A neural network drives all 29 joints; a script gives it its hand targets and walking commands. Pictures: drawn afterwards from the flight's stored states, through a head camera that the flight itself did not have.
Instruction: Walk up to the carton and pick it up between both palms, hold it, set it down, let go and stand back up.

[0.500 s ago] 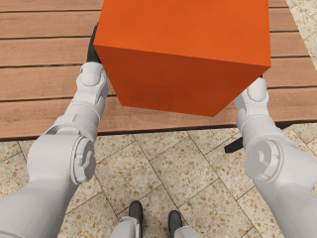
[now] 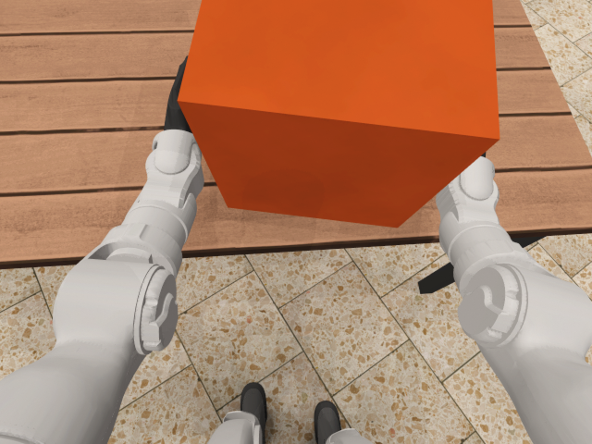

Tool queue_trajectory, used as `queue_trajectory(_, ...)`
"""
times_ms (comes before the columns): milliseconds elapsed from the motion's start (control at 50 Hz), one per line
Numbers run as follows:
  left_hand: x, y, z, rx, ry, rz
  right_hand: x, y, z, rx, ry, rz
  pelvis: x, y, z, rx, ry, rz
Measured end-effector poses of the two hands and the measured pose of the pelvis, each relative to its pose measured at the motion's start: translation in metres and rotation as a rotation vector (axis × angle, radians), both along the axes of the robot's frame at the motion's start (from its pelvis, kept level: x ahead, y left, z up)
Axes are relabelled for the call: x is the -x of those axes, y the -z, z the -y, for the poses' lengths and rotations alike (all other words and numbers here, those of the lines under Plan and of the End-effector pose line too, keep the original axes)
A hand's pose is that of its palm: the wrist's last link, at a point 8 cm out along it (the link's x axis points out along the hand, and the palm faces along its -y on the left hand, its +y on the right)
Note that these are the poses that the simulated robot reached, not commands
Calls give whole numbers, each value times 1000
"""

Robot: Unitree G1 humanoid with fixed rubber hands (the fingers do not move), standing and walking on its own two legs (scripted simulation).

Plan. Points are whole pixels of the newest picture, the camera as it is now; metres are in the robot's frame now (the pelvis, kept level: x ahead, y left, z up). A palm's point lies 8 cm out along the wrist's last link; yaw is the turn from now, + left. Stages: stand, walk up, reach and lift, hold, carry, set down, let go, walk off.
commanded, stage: reach and lift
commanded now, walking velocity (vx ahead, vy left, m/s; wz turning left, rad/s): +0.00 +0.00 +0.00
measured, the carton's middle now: (330, 92) +0.54 -0.02 +0.07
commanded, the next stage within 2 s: none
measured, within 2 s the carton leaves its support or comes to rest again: neither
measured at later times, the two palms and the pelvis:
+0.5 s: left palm (181, 151) +0.46 +0.15 +0.05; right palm (473, 170) +0.45 -0.20 +0.05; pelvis -0.01 +0.00 +0.00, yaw +0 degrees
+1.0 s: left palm (162, 190) +0.39 +0.16 +0.09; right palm (510, 174) +0.40 -0.19 +0.12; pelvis -0.04 +0.00 +0.01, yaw +0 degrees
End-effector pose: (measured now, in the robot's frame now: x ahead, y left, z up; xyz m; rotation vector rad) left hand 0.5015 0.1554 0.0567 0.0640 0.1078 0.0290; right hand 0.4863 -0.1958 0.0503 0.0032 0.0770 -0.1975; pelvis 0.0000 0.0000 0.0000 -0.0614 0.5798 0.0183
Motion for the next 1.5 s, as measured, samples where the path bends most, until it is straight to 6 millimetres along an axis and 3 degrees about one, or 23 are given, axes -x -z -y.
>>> queue_trajectory(340,22,1,2,-2,0,-18,22,1,2,-9,-1,-28,6,-1,2,1,2,20)
queue_trajectory(580,59,6,0,-10,-11,-67,52,-3,0,-10,-16,-78,16,-2,3,1,2,62)
queue_trajectory(860,108,-2,-6,-19,-45,-141,78,-46,-10,6,-42,-98,31,-4,0,2,-1,134)
queue_trajectory(1040,111,-40,-1,-28,-29,-155,88,-81,-4,-33,-23,-109,38,-6,-3,2,-6,180)
queue_trajectory(1180,102,-90,1,6,-21,-145,91,-108,0,-42,3,-97,38,-7,-6,0,-11,217)
queue_trajectory(1340,97,-146,-11,31,-42,-142,91,-127,-13,-56,-2,-138,30,-12,-7,-8,-20,291)
queue_trajectory(1500,104,-172,-20,29,-62,-129,92,-149,-23,-76,-15,-135,20,-17,-7,-21,-30,396)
